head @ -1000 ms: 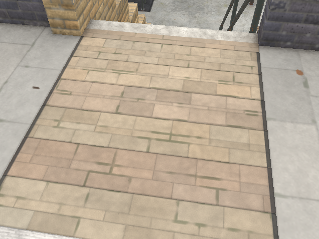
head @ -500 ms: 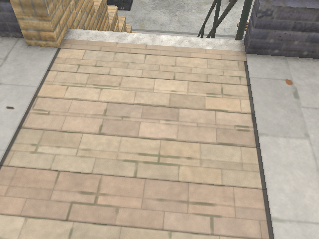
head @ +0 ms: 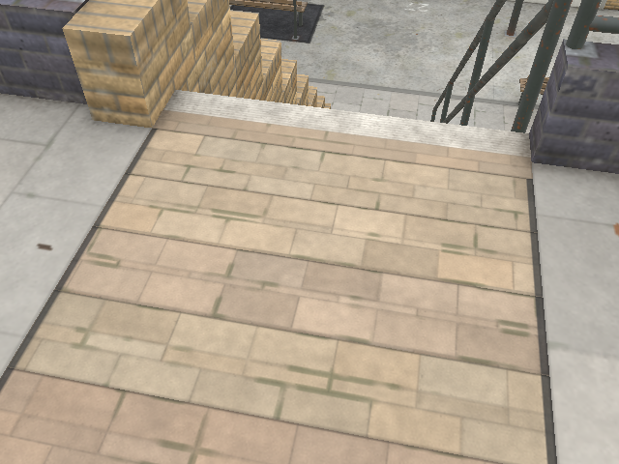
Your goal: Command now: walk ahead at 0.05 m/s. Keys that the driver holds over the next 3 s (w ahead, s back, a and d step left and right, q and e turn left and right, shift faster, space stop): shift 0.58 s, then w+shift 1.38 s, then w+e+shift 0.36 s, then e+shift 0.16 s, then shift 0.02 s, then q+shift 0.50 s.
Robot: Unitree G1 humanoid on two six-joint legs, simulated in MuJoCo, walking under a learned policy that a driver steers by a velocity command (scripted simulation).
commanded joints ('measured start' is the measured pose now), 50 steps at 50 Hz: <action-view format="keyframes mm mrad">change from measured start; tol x16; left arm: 1 -36 100 15 -47 -18 5 16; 33 186 178 66 91 -53 11 20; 50 -110 28 42 -155 25 -48 -35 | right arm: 1 148 -66 -17 26 -17 5 3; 31 191 -53 -22 145 21 -32 6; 36 -62 -65 -32 10 39 -111 40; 44 29 -29 -36 -13 -26 -57 103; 48 475 -187 -71 89 -48 -99 59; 50 258 -223 -69 22 -38 -94 53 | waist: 1 -68 -66 16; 5 9 126 61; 42 -36 -177 26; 46 -120 -79 49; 48 -262 294 -12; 50 -103 165 60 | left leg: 1 234 -6 28 -160 58 42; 5 -49 24 -45 -342 -233 69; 16 101 -15 11 -236 113 42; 29 127 -29 30 -231 155 30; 32 -63 -59 61 -98 -396 87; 37 -376 59 -20 414 -96 122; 46 337 -74 232 -142 33 25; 47 504 -43 168 -185 -40 39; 49 530 368 -645 -544 -641 161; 50 437 399 -669 -560 -677 196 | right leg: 1 -181 -228 261 -221 -518 -33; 6 103 -109 101 -23 -217 31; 26 128 -128 115 22 55 4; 29 130 -130 118 18 53 4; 33 165 -343 486 -212 -909 -145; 36 209 -502 714 -324 -676 -198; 43 -55 -248 198 -294 -454 -79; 46 -239 -253 189 -136 -563 -79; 48 -498 -77 35 559 -442 -13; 50 -743 -132 171 824 -225 -35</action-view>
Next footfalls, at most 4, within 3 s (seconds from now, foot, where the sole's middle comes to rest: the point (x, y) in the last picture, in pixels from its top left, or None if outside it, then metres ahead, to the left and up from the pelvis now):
0.02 left None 0.07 0.14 -0.77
0.96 left None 0.19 0.19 -0.77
1.44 right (333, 417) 0.62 -0.01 -0.77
1.92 left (279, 253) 1.09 0.14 -0.77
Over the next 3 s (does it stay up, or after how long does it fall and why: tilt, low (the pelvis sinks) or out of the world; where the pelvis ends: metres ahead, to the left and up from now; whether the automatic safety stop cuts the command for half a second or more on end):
stays up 1.62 -0.04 -0.03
